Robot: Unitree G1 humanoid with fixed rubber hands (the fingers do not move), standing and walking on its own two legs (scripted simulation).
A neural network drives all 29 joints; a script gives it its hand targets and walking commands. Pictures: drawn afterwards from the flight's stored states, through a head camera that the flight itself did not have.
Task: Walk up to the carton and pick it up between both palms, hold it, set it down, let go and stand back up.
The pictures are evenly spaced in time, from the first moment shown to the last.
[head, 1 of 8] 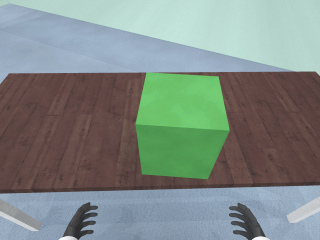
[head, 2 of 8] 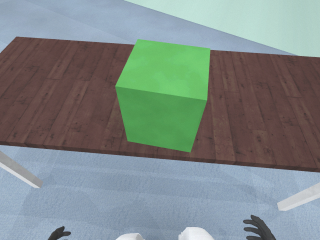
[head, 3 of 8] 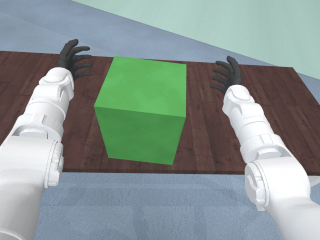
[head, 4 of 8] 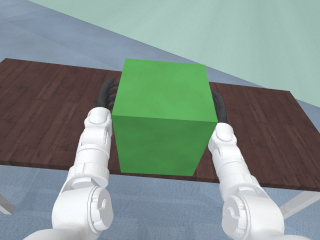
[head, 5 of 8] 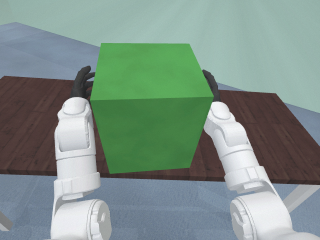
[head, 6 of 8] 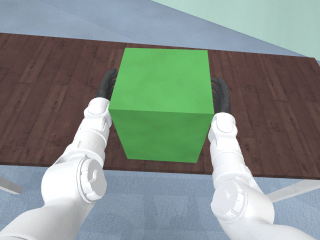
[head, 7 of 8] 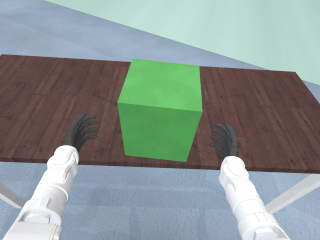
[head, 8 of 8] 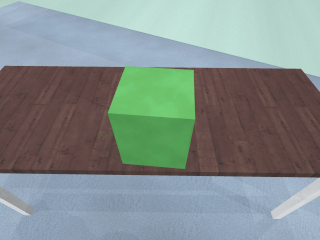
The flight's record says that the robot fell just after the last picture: no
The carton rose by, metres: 0.19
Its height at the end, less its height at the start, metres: +0.00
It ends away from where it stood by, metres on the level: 0.03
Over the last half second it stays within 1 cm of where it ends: yes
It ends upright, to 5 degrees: yes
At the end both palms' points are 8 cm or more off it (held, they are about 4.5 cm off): yes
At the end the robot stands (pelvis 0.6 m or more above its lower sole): yes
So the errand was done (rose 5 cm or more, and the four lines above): yes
